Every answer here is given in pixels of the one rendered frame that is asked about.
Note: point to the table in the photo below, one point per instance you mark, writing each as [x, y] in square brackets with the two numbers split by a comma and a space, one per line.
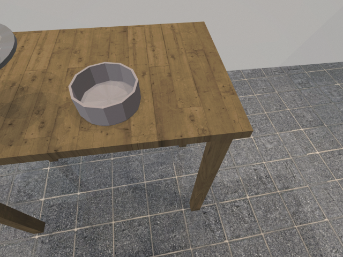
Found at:
[186, 97]

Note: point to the lid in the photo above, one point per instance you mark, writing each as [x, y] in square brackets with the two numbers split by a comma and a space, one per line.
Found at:
[8, 45]

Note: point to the pot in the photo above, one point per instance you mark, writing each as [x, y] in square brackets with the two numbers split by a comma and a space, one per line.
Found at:
[106, 93]

